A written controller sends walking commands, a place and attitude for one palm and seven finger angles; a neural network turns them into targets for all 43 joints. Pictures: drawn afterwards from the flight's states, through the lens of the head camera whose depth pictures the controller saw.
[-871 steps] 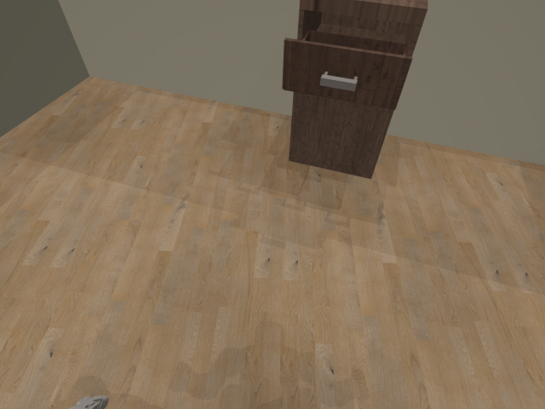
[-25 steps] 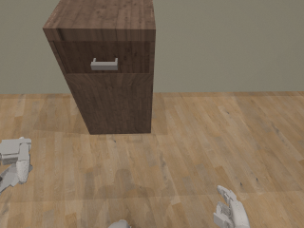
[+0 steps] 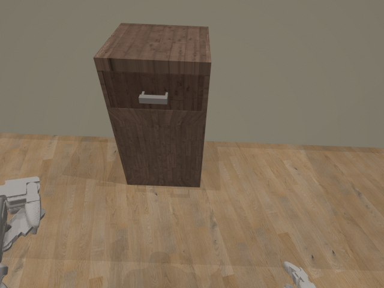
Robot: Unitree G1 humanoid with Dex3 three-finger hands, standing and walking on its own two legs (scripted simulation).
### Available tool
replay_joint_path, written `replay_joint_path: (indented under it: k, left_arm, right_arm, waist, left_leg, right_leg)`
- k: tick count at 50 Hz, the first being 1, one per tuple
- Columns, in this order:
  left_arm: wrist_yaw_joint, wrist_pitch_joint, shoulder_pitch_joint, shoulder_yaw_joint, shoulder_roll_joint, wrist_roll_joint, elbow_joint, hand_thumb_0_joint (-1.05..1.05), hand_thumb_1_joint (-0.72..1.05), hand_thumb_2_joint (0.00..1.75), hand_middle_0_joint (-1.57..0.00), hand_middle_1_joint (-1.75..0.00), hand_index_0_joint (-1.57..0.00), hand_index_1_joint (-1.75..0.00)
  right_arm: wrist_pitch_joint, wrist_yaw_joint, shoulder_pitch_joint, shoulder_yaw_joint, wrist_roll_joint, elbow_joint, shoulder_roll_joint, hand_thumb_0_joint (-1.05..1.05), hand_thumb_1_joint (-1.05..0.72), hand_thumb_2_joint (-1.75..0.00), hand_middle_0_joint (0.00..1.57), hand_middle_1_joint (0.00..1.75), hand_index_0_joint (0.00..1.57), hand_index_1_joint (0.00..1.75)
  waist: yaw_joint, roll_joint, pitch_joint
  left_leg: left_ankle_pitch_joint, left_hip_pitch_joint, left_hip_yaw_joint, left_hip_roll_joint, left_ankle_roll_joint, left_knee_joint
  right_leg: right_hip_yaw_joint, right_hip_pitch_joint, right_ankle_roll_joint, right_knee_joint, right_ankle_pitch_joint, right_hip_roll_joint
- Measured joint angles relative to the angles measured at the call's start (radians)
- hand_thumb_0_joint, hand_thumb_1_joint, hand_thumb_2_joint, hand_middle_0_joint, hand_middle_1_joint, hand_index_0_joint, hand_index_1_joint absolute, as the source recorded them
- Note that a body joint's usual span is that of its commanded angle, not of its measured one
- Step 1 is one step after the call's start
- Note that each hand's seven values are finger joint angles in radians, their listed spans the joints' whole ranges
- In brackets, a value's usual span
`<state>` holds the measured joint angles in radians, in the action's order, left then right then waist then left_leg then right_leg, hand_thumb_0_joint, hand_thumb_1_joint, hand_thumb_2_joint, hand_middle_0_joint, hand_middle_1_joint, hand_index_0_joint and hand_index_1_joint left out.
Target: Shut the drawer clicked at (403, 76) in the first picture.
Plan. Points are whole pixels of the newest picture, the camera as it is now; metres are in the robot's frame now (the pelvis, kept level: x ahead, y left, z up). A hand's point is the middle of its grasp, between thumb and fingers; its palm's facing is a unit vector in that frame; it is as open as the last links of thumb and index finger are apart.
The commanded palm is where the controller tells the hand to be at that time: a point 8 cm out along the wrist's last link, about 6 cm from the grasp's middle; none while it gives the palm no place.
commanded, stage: stop stepping back and stand still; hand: left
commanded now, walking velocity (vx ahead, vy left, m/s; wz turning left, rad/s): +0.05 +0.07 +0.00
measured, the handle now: (154, 96) +0.88 +0.21 -0.07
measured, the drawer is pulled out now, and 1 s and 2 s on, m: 0.00 0.00 0.00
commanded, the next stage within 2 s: let the arm hang, fingers relaxed in 0.10 s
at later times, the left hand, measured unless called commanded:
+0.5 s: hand out of the picture +0.08 +0.22 -0.17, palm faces +0.07 -0.97 -0.21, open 3.1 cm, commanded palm none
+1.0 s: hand out of the picture -0.01 +0.20 -0.17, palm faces +0.05 -0.98 -0.18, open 7.0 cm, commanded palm none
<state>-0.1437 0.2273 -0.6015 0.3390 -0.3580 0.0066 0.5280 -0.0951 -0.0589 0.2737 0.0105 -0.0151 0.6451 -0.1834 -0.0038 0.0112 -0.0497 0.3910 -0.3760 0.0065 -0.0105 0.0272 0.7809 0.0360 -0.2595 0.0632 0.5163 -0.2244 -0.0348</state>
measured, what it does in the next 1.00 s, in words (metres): stands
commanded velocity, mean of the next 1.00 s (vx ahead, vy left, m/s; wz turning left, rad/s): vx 0.00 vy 0.00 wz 0.00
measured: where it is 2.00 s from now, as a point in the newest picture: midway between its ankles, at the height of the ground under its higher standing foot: outside the picture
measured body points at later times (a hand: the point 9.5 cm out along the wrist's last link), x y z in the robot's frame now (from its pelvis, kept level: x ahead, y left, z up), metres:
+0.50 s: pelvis +0.01 +0.02 +0.00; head +0.02 +0.05 +0.45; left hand +0.07 +0.27 -0.15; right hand +0.09 -0.21 -0.13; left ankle +0.04 +0.13 -0.73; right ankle +0.03 -0.09 -0.73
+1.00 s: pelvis +0.02 +0.04 +0.01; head +0.03 +0.03 +0.46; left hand -0.01 +0.25 -0.15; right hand +0.01 -0.17 -0.16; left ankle +0.04 +0.13 -0.73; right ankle +0.03 -0.09 -0.73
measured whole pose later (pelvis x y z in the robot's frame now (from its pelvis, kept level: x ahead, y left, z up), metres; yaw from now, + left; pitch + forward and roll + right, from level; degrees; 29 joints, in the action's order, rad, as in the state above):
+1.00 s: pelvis +0.02 +0.04 +0.01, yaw +1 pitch -1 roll +0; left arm -0.03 0.00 -0.30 -0.01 -0.14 -0.02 -1.15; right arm 0.01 -0.03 0.30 0.00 -0.02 1.13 -0.12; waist 0.00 -0.01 0.04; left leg 0.19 -0.21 0.04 -0.03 0.04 0.42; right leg 0.03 -0.18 0.00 0.42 -0.21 0.02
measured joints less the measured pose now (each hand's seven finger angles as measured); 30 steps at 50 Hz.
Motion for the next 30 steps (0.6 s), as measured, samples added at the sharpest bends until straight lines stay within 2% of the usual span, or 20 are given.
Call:
replay_joint_path:
  k: [2, 4, 5, 7, 10, 11, 12, 15, 17, 20, 22, 23, 26, 30]
  left_arm:
    - [0.000, 0.002, 0.002, -0.008, 0.009, 0.001, -0.003, 0.01, 0.89, 0.90, -1.41, -1.60, -1.41, -1.59]
    - [-0.001, 0.001, 0.001, -0.012, 0.016, 0.003, 0.000, 0.01, 0.89, 0.90, -1.41, -1.60, -1.41, -1.59]
    - [-0.001, 0.001, 0.004, -0.012, 0.016, 0.004, 0.004, 0.01, 0.89, 0.90, -1.41, -1.60, -1.41, -1.59]
    - [-0.002, 0.001, 0.004, -0.001, 0.010, 0.005, 0.005, 0.01, 0.89, 0.90, -1.41, -1.60, -1.41, -1.60]
    - [-0.002, -0.003, -0.005, 0.026, -0.011, -0.005, -0.003, 0.01, 0.89, 0.90, -1.41, -1.60, -1.41, -1.60]
    - [0.016, 0.003, 0.026, 0.012, -0.020, -0.018, -0.055, 0.01, 0.89, 0.90, -1.41, -1.60, -1.41, -1.60]
    - [0.044, -0.017, 0.081, -0.025, -0.023, -0.027, -0.150, 0.01, 0.89, 0.90, -1.40, -1.60, -1.41, -1.59]
    - [0.103, -0.144, 0.240, -0.144, 0.028, -0.043, -0.541, 0.00, 0.90, 0.90, -1.38, -1.58, -1.39, -1.57]
    - [0.119, -0.216, 0.308, -0.199, 0.074, -0.048, -0.800, 0.00, 0.90, 0.90, -1.34, -1.54, -1.35, -1.54]
    - [0.128, -0.276, 0.343, -0.268, 0.132, -0.047, -1.105, 0.00, 0.91, 0.90, -1.26, -1.47, -1.27, -1.46]
    - [0.134, -0.290, 0.339, -0.310, 0.170, -0.042, -1.253, 0.01, 0.91, 0.90, -1.19, -1.40, -1.20, -1.40]
    - [0.104, -0.280, 0.337, -0.303, 0.177, -0.051, -1.304, 0.01, 0.91, 0.90, -1.16, -1.40, -1.17, -1.36]
    - [0.108, -0.264, 0.329, -0.298, 0.142, -0.039, -1.415, 0.01, 0.90, 0.90, -1.06, -1.34, -1.06, -1.25]
    - [0.126, -0.256, 0.296, -0.317, 0.127, -0.029, -1.529, 0.01, 0.91, 0.90, -0.91, -1.17, -0.91, -1.09]
  right_arm:
    - [0.007, -0.001, 0.005, 0.003, 0.001, 0.007, -0.002, 0.01, -0.90, -0.89, 0.21, 0.30, 0.20, 0.30]
    - [0.005, -0.007, 0.010, 0.005, 0.001, 0.003, -0.013, 0.01, -0.90, -0.89, 0.21, 0.30, 0.20, 0.30]
    - [0.000, -0.011, 0.007, 0.003, 0.000, 0.001, -0.018, 0.01, -0.90, -0.89, 0.21, 0.30, 0.20, 0.30]
    - [-0.006, -0.017, -0.005, 0.003, 0.001, 0.005, -0.017, 0.01, -0.90, -0.89, 0.21, 0.30, 0.20, 0.30]
    - [-0.020, -0.020, -0.009, 0.008, 0.006, -0.002, -0.003, 0.01, -0.90, -0.90, 0.21, 0.30, 0.20, 0.30]
    - [-0.042, -0.001, -0.011, -0.001, 0.003, 0.015, -0.008, 0.01, -0.90, -0.90, 0.20, 0.30, 0.20, 0.30]
    - [-0.045, 0.021, -0.021, -0.011, 0.003, 0.041, -0.021, 0.01, -0.90, -0.90, 0.20, 0.30, 0.20, 0.30]
    - [0.017, 0.055, -0.066, -0.025, -0.003, 0.124, -0.051, 0.01, -0.90, -0.90, 0.20, 0.30, 0.20, 0.30]
    - [0.056, 0.063, -0.080, -0.022, -0.011, 0.160, -0.046, 0.01, -0.90, -0.90, 0.20, 0.30, 0.20, 0.30]
    - [0.087, 0.068, -0.080, -0.010, -0.020, 0.199, -0.019, 0.01, -0.90, -0.89, 0.20, 0.30, 0.20, 0.30]
    - [0.094, 0.065, -0.070, -0.001, -0.021, 0.229, -0.003, 0.01, -0.91, -0.89, 0.20, 0.30, 0.20, 0.30]
    - [0.096, 0.062, -0.062, 0.002, -0.020, 0.246, 0.006, 0.01, -0.91, -0.89, 0.20, 0.30, 0.20, 0.30]
    - [0.105, 0.053, -0.033, 0.006, -0.016, 0.304, 0.025, 0.01, -0.91, -0.89, 0.20, 0.30, 0.20, 0.30]
    - [0.117, 0.044, -0.001, -0.005, -0.011, 0.370, 0.020, 0.01, -0.91, -0.89, 0.20, 0.30, 0.20, 0.30]
  waist:
    - [0.003, 0.007, -0.005]
    - [0.000, 0.001, -0.004]
    - [-0.004, -0.002, 0.004]
    - [-0.001, 0.009, 0.025]
    - [-0.002, 0.022, 0.033]
    - [-0.001, 0.012, 0.027]
    - [0.006, -0.005, 0.021]
    - [0.016, -0.051, 0.002]
    - [0.005, -0.049, 0.005]
    - [-0.012, -0.011, 0.033]
    - [-0.017, 0.014, 0.056]
    - [-0.016, 0.025, 0.066]
    - [0.001, 0.041, 0.091]
    - [0.014, 0.025, 0.106]
  left_leg:
    - [-0.011, 0.016, 0.015, 0.013, 0.003, -0.043]
    - [-0.020, 0.063, 0.018, 0.030, 0.012, -0.161]
    - [-0.077, 0.074, 0.017, 0.033, 0.008, -0.199]
    - [-0.150, 0.081, 0.029, 0.026, -0.005, -0.203]
    - [-0.144, 0.097, 0.039, 0.013, -0.011, -0.224]
    - [-0.143, 0.083, 0.032, 0.010, -0.010, -0.220]
    - [-0.141, 0.064, 0.024, 0.006, -0.009, -0.208]
    - [-0.129, 0.027, 0.011, -0.003, -0.003, -0.171]
    - [-0.121, 0.025, 0.008, -0.010, 0.000, -0.159]
    - [-0.120, 0.048, 0.014, -0.012, 0.003, -0.170]
    - [-0.128, 0.068, 0.018, -0.007, 0.003, -0.194]
    - [-0.134, 0.075, 0.016, -0.003, 0.003, -0.208]
    - [-0.158, 0.095, 0.009, 0.006, -0.001, -0.252]
    - [-0.180, 0.113, 0.010, 0.006, 0.002, -0.297]
  right_leg:
    - [0.001, 0.000, -0.008, 0.008, -0.020, 0.007]
    - [0.010, -0.007, -0.018, 0.028, -0.035, 0.007]
    - [0.015, -0.012, -0.024, 0.046, -0.044, 0.009]
    - [0.005, -0.016, -0.038, 0.073, -0.061, 0.019]
    - [-0.015, -0.010, -0.052, 0.069, -0.064, 0.025]
    - [-0.007, -0.019, -0.049, 0.067, -0.052, 0.028]
    - [0.002, -0.029, -0.047, 0.070, -0.053, 0.032]
    - [0.014, -0.053, -0.048, 0.093, -0.074, 0.042]
    - [0.018, -0.054, -0.049, 0.107, -0.086, 0.049]
    - [0.011, -0.037, -0.053, 0.103, -0.088, 0.050]
    - [0.006, -0.017, -0.056, 0.075, -0.074, 0.045]
    - [0.009, -0.007, -0.054, 0.054, -0.063, 0.041]
    - [0.015, 0.025, -0.050, -0.015, -0.028, 0.030]
    - [0.014, 0.052, -0.053, -0.079, 0.006, 0.028]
